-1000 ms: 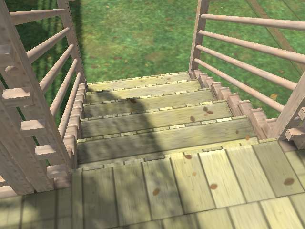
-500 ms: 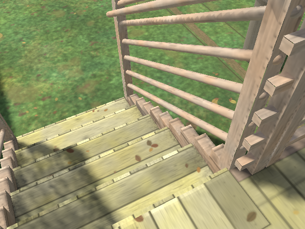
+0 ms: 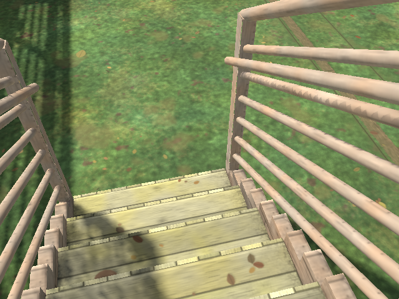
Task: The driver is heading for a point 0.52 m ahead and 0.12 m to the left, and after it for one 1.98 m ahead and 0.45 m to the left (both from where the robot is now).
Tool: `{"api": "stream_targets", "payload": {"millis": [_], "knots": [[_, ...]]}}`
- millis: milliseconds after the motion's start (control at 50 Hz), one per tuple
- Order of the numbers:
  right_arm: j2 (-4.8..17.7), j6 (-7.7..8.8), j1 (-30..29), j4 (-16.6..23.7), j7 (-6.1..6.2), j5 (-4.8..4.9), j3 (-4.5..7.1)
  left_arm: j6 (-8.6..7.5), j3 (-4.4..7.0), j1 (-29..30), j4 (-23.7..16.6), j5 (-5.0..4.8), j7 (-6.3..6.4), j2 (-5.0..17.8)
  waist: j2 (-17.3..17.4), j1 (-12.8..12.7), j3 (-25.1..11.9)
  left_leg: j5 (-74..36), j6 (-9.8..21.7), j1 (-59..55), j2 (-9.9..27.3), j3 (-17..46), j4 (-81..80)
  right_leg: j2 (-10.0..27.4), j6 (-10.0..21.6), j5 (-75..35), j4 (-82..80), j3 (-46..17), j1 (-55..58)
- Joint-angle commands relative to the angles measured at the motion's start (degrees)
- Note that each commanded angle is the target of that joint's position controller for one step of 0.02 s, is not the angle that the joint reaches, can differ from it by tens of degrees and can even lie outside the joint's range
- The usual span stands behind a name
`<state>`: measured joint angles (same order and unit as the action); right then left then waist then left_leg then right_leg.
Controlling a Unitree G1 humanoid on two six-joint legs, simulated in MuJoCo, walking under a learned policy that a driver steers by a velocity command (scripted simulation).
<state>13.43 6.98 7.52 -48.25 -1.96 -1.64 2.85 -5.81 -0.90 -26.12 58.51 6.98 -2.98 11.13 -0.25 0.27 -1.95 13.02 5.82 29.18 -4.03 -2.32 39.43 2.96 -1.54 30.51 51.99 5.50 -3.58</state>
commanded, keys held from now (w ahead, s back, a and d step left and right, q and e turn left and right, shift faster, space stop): w+q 0.58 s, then q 0.42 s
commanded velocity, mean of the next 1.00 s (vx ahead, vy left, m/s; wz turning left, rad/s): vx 0.39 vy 0.00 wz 0.58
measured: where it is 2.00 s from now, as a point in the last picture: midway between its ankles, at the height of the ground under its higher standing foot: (208, 291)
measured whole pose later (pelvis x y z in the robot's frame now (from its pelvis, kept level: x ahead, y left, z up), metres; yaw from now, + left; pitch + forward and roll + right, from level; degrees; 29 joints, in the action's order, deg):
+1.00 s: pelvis +0.44 -0.02 -0.19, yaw +36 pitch +5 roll -2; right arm 11.4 2.8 7.4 -38.7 -3.1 -5.1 1.5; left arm -6.0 2.0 -17.3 50.2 4.5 2.6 13.8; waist 0.7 -5.2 -3.5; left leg 18.0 -3.0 40.5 7.9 -2.5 60.4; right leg 6.5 1.8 34.8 47.5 24.2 -16.1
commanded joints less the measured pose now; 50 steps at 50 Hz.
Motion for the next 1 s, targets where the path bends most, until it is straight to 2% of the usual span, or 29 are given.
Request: {"api": "stream_targets", "payload": {"millis": [20,40,80,100,120,160,200,240,260,280,320,340,360,400,460,480,500,520,540,580,640,680,700,740,780,860,900,960,1000], "knots": [[11.8,1.58,31.2,-8.3,1.07,-0.91,4.0,-1.86,1.03,13.2,-9.4,-3.72,-1.21,7.1,4.9,14.5,-0.2,2.2,13.9,-47.6,17.8,37.8,-17.7,-2.2,1.9,-0.9,34.2,-13.1,-56.0],[8.1,1.42,24.6,-7.7,1.1,-0.67,2.73,-1.4,1.58,13.9,-9.7,-2.45,-0.07,9.2,0.2,10.7,1.3,4.9,13.8,-35.9,16.8,37.1,-18.1,0.1,2.4,-5.6,32.1,-14.2,-51.3],[-0.9,1.06,8.8,-4.3,0.4,-1.42,-1.37,-0.4,-0.37,9.9,-10.9,-1.12,2.68,2.0,-1.4,-0.3,4.5,5.6,13.6,-6.7,14.3,31.7,-22.1,3.7,4.6,-14.5,25.5,-15.3,-36.8],[-2.0,1.34,4.3,-2.6,0.34,-1.51,-2.03,0.82,-0.37,8.0,-11.3,-0.91,3.05,2.0,-0.2,-2.4,3.3,6.0,14.1,0.8,12.2,29.7,-23.6,3.7,4.3,-13.9,23.5,-14.2,-33.4],[-0.5,1.95,3.3,-1.4,0.65,-0.72,-1.71,1.48,-0.31,8.0,-12.4,-1.08,2.81,2.9,0.3,-2.4,1.6,5.7,13.8,3.2,10.2,26.6,-23.7,3.2,3.7,-14.7,22.0,-12.4,-33.0],[0.7,3.03,3.0,-0.7,1.06,-2.45,-1.95,1.9,-0.1,9.4,-14.1,-0.8,3.03,4.6,-1.8,-2.1,1.4,1.0,11.5,9.6,6.3,19.3,-20.9,3.4,1.5,-23.4,11.1,-8.6,-29.0],[4.0,2.87,7.6,-1.9,1.12,-4.23,-2.28,1.74,-1.58,9.5,-16.1,-0.18,1.8,1.2,0.8,-2.6,-0.9,-3.3,9.0,18.9,2.2,15.3,-12.5,2.4,1.3,-32.5,13.9,-3.3,-16.7],[5.2,2.79,11.8,-1.9,1.22,-4.09,-2.62,1.07,-0.24,5.7,-16.5,-1.14,1.5,3.6,3.2,-4.5,-2.0,-13.2,9.4,20.3,2.5,17.4,-4.3,-0.7,0.1,-25.8,19.3,0.4,-13.6],[1.8,3.16,23.7,-7.2,2.24,-4.45,-2.61,1.31,-0.69,15.2,-20.4,-2.01,2.06,3.9,2.8,3.2,0.3,-13.6,8.3,-5.8,6.9,25.5,0.6,3.5,-1.3,-29.0,13.0,-12.9,-38.2],[0.1,3.03,35.7,-9.8,3.83,-2.88,-2.81,1.67,-0.93,25.5,-22.8,-0.6,2.21,4.9,4.1,11.8,1.2,-6.2,10.1,-35.6,10.6,32.8,7.7,4.0,-2.2,-29.4,5.8,-15.8,-69.0],[-2.6,1.55,45.4,-12.1,5.69,-1.91,-2.64,0.82,-1.44,31.9,-21.7,-0.82,2.22,2.3,3.7,17.3,0.9,-3.7,8.5,-49.0,8.4,36.1,16.3,4.2,-2.8,-32.9,-7.8,-15.9,-82.9],[-3.5,0.55,43.9,-11.7,4.82,-1.94,-2.98,0.42,-1.71,32.7,-21.3,-1.24,2.02,0.8,5.7,15.7,0.2,-6.0,9.4,-39.2,6.5,37.5,18.0,3.2,-1.9,-34.7,-8.9,-13.3,-74.8],[-4.7,-0.32,35.0,-6.4,3.72,-0.34,-3.49,-0.32,-1.88,31.1,-21.1,-1.29,1.15,1.2,-0.6,13.4,1.7,7.2,7.0,-11.7,-0.3,25.6,14.9,2.1,1.1,-55.6,-25.5,-7.0,-47.4],[4.3,-1.71,19.8,-1.4,-0.87,-5.58,-3.03,1.27,-2.17,20.1,-21.9,-2.47,0.06,-1.6,5.9,2.3,4.1,28.2,8.2,41.3,-2.5,24.9,7.0,-0.8,0.2,-59.5,-3.6,0.5,5.2],[6.7,-0.8,19.3,0.2,-1.19,-3.72,-3.0,0.77,0.79,1.9,-15.8,-4.3,0.26,7.1,-4.5,-6.5,7.4,27.2,3.7,29.3,-4.3,26.1,28.8,-1.4,0.1,-48.5,-25.6,-0.9,16.8],[7.8,-1.17,16.7,0.3,-2.82,-2.81,-3.43,0.92,3.33,-8.8,-11.5,-4.55,0.78,12.8,-2.7,-12.0,6.3,17.3,1.5,20.0,-4.1,24.0,42.1,1.7,2.9,-50.9,-34.8,0.0,19.0],[-1.3,-0.11,31.4,-4.9,-5.3,-2.26,-4.87,-0.13,4.05,-18.1,-9.1,-2.21,-0.31,13.8,-9.3,-6.6,-9.4,24.8,-1.7,25.7,-6.9,20.0,71.0,11.7,15.7,-70.5,-13.7,-8.9,36.8],[-4.1,0.32,42.9,-4.6,-5.75,-0.13,-5.32,0.21,3.78,-12.4,-11.4,-1.39,-2.69,16.5,-13.7,1.1,-20.4,32.4,-1.3,39.7,-4.7,14.1,96.1,25.5,28.8,-91.7,-3.9,-22.0,40.6],[1.4,-0.42,34.0,-0.1,-5.45,-0.87,-4.66,0.78,3.57,-6.1,-12.8,-0.39,-2.25,13.1,-5.4,-2.0,-13.2,21.4,-2.4,48.1,-0.5,12.1,94.3,27.8,27.5,-63.8,-15.3,-31.0,26.9],[0.2,-3.02,20.9,3.8,-1.07,-1.69,-4.72,-0.34,0.95,2.9,-13.6,-2.32,-2.47,3.9,2.4,0.4,-2.5,1.6,-5.1,46.2,8.1,13.8,83.3,25.8,21.9,-19.4,-29.1,-31.8,2.4],[-2.9,-4.44,19.8,3.9,-2.02,-2.14,-4.6,-3.88,-0.23,10.9,-11.3,-2.17,1.03,-1.8,2.0,7.0,6.8,-11.0,-3.6,28.2,14.9,9.4,54.4,13.3,13.7,-41.7,-29.4,-10.1,-26.5],[0.6,-4.17,20.5,1.1,-4.11,-1.93,-2.58,-5.32,-0.51,7.5,-9.0,-2.01,2.77,0.1,-2.0,3.8,3.7,-18.7,-4.5,18.6,12.2,4.4,36.0,9.5,13.3,-46.1,-27.3,-0.3,-30.7],[0.2,-4.14,20.4,0.2,-5.06,-2.75,-2.2,-5.15,-0.28,3.1,-5.5,-0.1,2.7,3.9,-3.5,3.3,2.8,-17.9,-4.9,17.0,11.3,2.3,36.8,9.8,12.5,-51.8,-24.5,0.0,-28.8],[1.1,-2.89,18.6,0.6,-3.74,-0.81,-0.8,-3.57,1.75,3.9,-6.2,0.27,2.93,10.9,-4.5,5.1,-1.7,-15.4,-5.9,21.3,11.1,5.7,39.7,14.2,11.4,-66.0,-20.6,-2.6,-18.7],[2.7,-1.99,10.3,5.6,-2.3,-2.01,-0.38,-2.94,2.18,10.1,-9.8,-0.55,4.18,11.8,-2.5,3.8,-4.4,-11.4,-5.8,23.2,12.0,6.8,38.6,17.6,11.6,-67.0,-19.2,-2.6,-11.8],[-1.9,-3.2,-1.0,12.2,-0.49,-2.57,-2.24,-0.58,3.02,-1.6,-6.2,-3.29,6.16,7.7,-0.8,-5.2,-2.6,0.6,-9.3,37.9,15.2,7.4,28.8,22.4,13.6,-64.3,-17.2,-5.7,8.2],[-1.0,-3.54,-1.1,13.5,-0.24,-2.34,-2.1,-0.2,4.33,-4.0,-5.6,-3.98,6.31,9.7,-1.9,-6.5,-1.6,4.9,-10.6,35.7,14.0,4.3,27.3,21.5,14.4,-67.2,-16.8,-4.3,8.6],[0.9,-3.84,-2.8,14.6,-1.38,-4.08,-0.7,-0.86,5.3,8.0,-11.1,-2.91,5.99,12.9,-2.9,-5.4,-1.8,5.5,-9.1,17.0,10.9,-4.3,22.7,17.6,13.0,-52.5,-16.7,4.8,-6.3],[2.9,-2.95,-0.4,12.8,-0.65,-3.46,1.03,-1.28,7.25,14.6,-14.8,-2.23,5.93,18.0,-4.4,-2.0,-1.4,7.8,-7.8,2.7,6.8,-6.0,16.9,18.9,11.9,-49.9,-17.6,4.9,-13.1]]}}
